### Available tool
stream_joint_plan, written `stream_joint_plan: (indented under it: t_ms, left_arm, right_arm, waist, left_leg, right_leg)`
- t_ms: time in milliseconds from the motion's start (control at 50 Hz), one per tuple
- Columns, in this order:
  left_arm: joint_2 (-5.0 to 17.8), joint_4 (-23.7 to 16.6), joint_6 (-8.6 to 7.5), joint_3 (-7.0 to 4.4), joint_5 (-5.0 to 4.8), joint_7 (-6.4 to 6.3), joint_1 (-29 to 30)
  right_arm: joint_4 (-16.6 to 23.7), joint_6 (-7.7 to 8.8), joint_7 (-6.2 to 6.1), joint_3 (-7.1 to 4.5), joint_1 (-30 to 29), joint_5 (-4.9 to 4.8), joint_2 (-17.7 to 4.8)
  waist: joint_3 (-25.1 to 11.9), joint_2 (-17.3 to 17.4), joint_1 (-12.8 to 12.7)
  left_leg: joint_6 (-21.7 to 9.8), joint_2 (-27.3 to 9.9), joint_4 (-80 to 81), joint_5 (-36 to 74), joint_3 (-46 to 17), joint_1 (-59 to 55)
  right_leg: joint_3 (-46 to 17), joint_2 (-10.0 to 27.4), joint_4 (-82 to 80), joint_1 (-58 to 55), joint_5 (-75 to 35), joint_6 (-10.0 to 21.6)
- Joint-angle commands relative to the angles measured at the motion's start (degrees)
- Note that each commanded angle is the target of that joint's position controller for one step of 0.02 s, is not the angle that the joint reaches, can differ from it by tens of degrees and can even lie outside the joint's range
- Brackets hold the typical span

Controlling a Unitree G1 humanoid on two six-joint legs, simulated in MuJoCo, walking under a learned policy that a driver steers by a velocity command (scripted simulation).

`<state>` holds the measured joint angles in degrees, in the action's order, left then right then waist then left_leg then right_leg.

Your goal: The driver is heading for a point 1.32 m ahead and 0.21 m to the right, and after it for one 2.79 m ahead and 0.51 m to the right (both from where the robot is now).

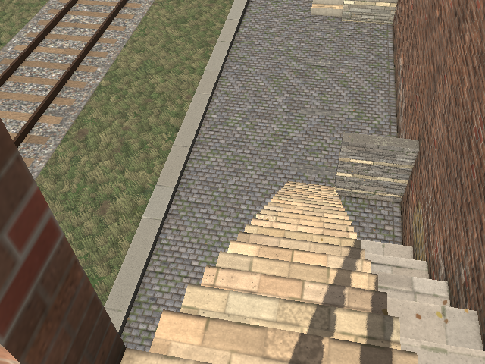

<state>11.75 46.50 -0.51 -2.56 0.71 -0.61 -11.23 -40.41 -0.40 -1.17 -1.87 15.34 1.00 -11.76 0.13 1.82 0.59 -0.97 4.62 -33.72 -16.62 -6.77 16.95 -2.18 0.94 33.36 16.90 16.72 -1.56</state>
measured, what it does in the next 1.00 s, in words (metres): walks ahead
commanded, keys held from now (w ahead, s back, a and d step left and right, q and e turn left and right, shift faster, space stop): no key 0.60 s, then w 0.40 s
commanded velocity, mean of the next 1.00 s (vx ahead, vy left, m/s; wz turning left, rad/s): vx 0.11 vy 0.00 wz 0.03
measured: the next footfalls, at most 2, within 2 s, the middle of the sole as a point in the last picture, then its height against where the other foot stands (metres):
right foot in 1.22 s outside the picture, level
left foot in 1.94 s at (189, 349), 0.22 m lower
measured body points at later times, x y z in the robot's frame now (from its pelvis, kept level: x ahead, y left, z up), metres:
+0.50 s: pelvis +0.02 -0.01 +0.00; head +0.02 -0.01 +0.45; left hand +0.13 +0.25 -0.11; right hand +0.11 -0.27 -0.12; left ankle +0.01 +0.11 -0.73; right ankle +0.01 -0.14 -0.73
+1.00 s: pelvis +0.10 +0.01 +0.01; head +0.11 +0.02 +0.46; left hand +0.20 +0.28 -0.13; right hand +0.05 -0.24 -0.13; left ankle +0.02 +0.11 -0.73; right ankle +0.09 -0.13 -0.66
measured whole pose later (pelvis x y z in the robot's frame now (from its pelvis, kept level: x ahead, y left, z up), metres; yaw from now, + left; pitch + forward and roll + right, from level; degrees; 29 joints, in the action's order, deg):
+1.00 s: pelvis +0.10 +0.01 +0.01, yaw +1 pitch +1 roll +0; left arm 14.3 50.9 -4.2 -4.7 -1.8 0.1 -14.3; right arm -54.1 4.8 -1.4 -3.4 29.1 0.0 -11.3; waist -1.6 -0.9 3.0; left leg -2.6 2.3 -27.4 -21.1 -1.6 7.6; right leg -2.1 0.6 62.8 30.1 21.3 4.2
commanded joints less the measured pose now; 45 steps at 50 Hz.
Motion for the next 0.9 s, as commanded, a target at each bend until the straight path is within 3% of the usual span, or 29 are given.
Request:
stream_joint_plan:
  t_ms: [20,100,180,340,600,620,640,660,700,760,780,820,840,860,880,900]
  left_arm:
    - [9.5,-4.5,-1.41,-2.49,-0.7,-0.74,2.5]
    - [7.6,-4.5,-1.24,-2.4,-0.69,-1.13,1.0]
    - [6.7,-4.7,-1.14,-2.42,-0.65,-0.86,1.0]
    - [6.4,-4.3,-1.4,-2.58,-0.64,-0.22,0.9]
    - [6.5,-2.0,-1.4,-2.76,-0.64,-0.77,-1.2]
    - [5.5,-1.1,-1.32,-2.48,-0.44,-0.73,-2.4]
    - [5.6,-0.4,-1.18,-2.52,-0.6,-0.77,-3.1]
    - [6.1,-0.2,-1.16,-2.48,-0.47,-1.04,-3.5]
    - [8.5,-0.1,-1.33,-3.35,-1.67,-1.49,-3.9]
    - [10.9,1.2,-1.89,-4.04,-2.21,-1.58,-7.8]
    - [11.3,1.1,-1.76,-4.11,-2.18,-1.52,-7.4]
    - [10.4,0.1,-1.44,-3.66,-2.67,-0.95,-2.9]
    - [9.1,-0.6,-0.81,-3.28,-2.61,-0.46,0.4]
    - [5.8,-1.9,-1.04,-2.36,-2.57,-0.16,3.0]
    - [5.0,-4.0,-2.53,-2.27,-2.87,-0.24,4.4]
    - [6.5,-4.3,-4.02,-2.52,-2.97,-0.2,5.3]
  right_arm:
    - [3.6,-0.24,-0.26,-2.59,0.4,0.28,-6.6]
    - [2.7,-0.43,-0.75,-2.73,0.8,-0.19,-5.6]
    - [2.1,-0.42,-1.11,-2.97,1.0,-0.2,-5.7]
    - [0.6,-0.12,-1.61,-3.13,1.4,-0.26,-6.5]
    - [-3.3,-0.08,-1.94,-3.05,1.3,-0.48,-5.9]
    - [-4.6,-0.17,-1.95,-2.72,2.6,-0.43,-4.8]
    - [-5.3,-0.29,-2.03,-2.63,3.0,-0.6,-4.7]
    - [-5.9,-0.67,-2.22,-2.74,3.4,-0.45,-4.9]
    - [-5.8,0.29,-2.41,-2.98,2.9,-1.4,-5.6]
    - [-5.0,3.2,-1.48,-2.51,0.2,-1.99,-3.6]
    - [-5.2,3.84,-1.08,-2.57,0.0,-2.09,-3.8]
    - [-7.6,4.69,-0.44,-2.89,6.0,-2.28,-3.4]
    - [-10.2,4.74,-0.74,-3.1,11.8,-2.13,-3.1]
    - [-12.7,4.84,-1.1,-4.07,18.1,-1.5,-6.3]
    - [-13.8,5.02,-0.48,-5.33,22.8,-0.9,-12.1]
    - [-13.4,5.73,-0.11,-4.38,22.6,-0.28,-10.2]
  waist:
    - [-0.6,-5.5,0.5]
    - [-1.7,-1.9,-0.2]
    - [-2.1,-0.3,-0.4]
    - [-1.2,-1.4,-0.2]
    - [0.1,-1.9,-0.2]
    - [-1.1,-1.9,-0.2]
    - [0.1,-2.1,-0.3]
    - [3.0,-2.3,-0.3]
    - [4.9,-5.6,-0.8]
    - [7.0,-10.5,-1.8]
    - [7.9,-10.8,-1.7]
    - [7.5,-11.2,2.1]
    - [6.1,-9.5,5.1]
    - [4.7,-0.1,7.0]
    - [3.7,15.5,7.7]
    - [5.1,12.6,7.3]
  left_leg:
    - [-1.3,-2.9,5.2,7.3,-2.2,0.5]
    - [-1.6,-3.3,6.0,10.4,-3.5,-0.6]
    - [-1.7,-3.9,6.5,11.8,-4.4,-1.3]
    - [-1.5,-4.4,7.2,12.1,-4.8,-2.6]
    - [-1.2,-4.3,8.1,11.0,-4.1,-3.3]
    - [-1.2,-4.0,8.9,6.2,-3.6,-4.1]
    - [-1.6,-3.2,9.1,-1.1,-2.9,-3.0]
    - [-1.5,-2.8,9.4,-7.5,-2.8,-0.8]
    - [-2.6,-1.4,4.6,-17.4,0.5,4.0]
    - [-2.7,-2.3,-5.5,-9.9,5.8,10.9]
    - [-3.1,-3.9,-7.1,-8.4,5.4,9.7]
    - [-4.7,-4.1,-0.3,-8.0,6.4,-1.1]
    - [-5.3,-3.9,5.2,-5.6,5.6,-11.3]
    - [-7.6,-9.8,10.7,-10.9,-7.0,-18.5]
    - [-13.8,-20.2,19.3,-14.7,-28.7,-23.5]
    - [-17.6,-24.4,20.5,-11.5,-36.7,-25.2]
  right_leg:
    - [-5.8,4.8,-8.1,-2.8,-6.0,4.9]
    - [-3.9,3.3,-5.9,-4.4,-8.8,4.4]
    - [-2.8,2.4,-5.1,-5.0,-10.0,3.9]
    - [-2.3,2.0,-6.0,-5.0,-10.1,3.3]
    - [-2.3,1.8,-7.6,-5.0,-8.3,2.9]
    - [-2.0,1.5,-8.6,-5.4,-3.3,2.9]
    - [-1.9,1.0,-9.3,-4.7,3.9,3.2]
    - [-3.5,1.7,-11.2,-3.2,10.4,3.8]
    - [-6.4,3.1,-12.1,-2.5,22.8,7.0]
    - [-22.3,14.1,-19.8,-4.8,30.9,13.9]
    - [-24.9,16.1,-20.8,-2.3,30.5,15.2]
    - [-19.4,13.3,-18.4,5.3,26.6,13.3]
    - [-13.9,9.4,-13.4,11.5,22.5,10.4]
    - [-4.9,2.8,1.0,19.5,14.8,6.3]
    - [1.9,-3.3,18.9,28.7,11.1,3.3]
    - [-4.1,-2.6,28.1,36.6,16.0,4.4]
